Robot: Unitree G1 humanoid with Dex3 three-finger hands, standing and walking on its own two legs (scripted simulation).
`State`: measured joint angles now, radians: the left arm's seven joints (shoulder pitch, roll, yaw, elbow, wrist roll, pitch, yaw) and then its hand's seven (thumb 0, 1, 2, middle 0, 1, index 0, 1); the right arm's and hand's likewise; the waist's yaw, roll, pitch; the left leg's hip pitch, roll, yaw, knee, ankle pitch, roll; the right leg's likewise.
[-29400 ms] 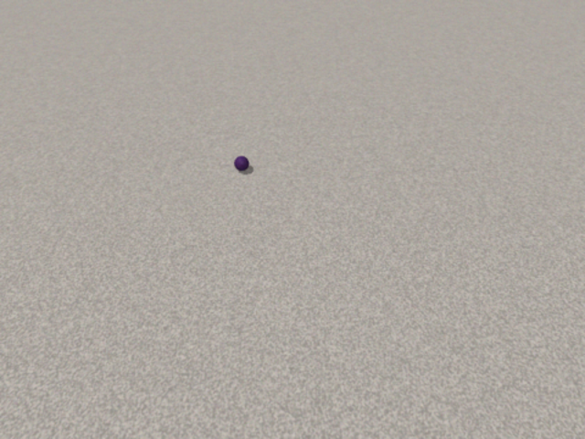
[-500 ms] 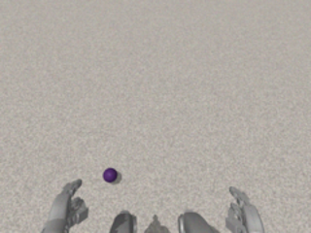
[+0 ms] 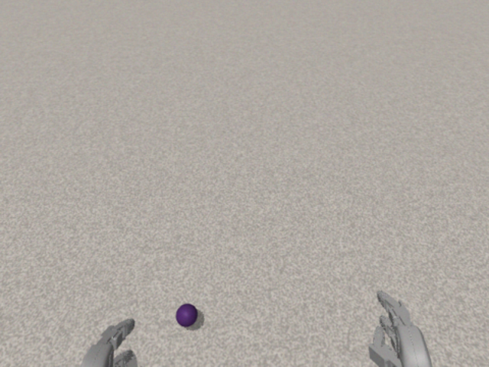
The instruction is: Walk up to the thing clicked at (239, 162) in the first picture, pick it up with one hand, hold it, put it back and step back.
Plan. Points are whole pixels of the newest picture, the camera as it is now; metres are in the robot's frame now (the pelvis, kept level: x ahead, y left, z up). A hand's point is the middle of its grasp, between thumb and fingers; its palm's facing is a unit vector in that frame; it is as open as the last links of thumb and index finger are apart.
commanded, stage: home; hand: left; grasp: from above
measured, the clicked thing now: (186, 315) +0.45 +0.22 -0.67
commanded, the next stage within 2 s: stand in 1.74 s
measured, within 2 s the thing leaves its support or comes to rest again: neither
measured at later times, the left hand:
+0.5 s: hand out of the picture +0.16 +0.18 -0.05, palm faces +0.04 -0.98 -0.19, open 7.4 cm
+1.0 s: hand out of the picture +0.16 +0.18 -0.05, palm faces +0.04 -0.98 -0.19, open 7.4 cm
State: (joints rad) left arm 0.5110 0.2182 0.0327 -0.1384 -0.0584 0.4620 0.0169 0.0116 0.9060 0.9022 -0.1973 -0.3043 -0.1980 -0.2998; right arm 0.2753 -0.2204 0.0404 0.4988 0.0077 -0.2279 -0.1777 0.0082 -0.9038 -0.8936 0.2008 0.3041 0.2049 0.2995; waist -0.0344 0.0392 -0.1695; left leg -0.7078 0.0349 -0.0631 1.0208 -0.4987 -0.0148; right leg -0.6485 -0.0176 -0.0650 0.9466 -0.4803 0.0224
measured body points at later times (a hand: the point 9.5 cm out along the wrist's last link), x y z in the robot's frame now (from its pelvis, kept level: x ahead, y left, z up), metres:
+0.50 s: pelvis +0.00 +0.00 +0.00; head +0.01 +0.01 +0.45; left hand +0.15 +0.23 -0.03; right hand +0.15 -0.24 -0.06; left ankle +0.00 +0.12 -0.68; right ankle -0.01 -0.14 -0.68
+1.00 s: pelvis +0.00 +0.00 +0.00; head +0.01 +0.01 +0.45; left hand +0.15 +0.23 -0.03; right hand +0.15 -0.24 -0.06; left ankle +0.00 +0.12 -0.68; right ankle -0.01 -0.14 -0.68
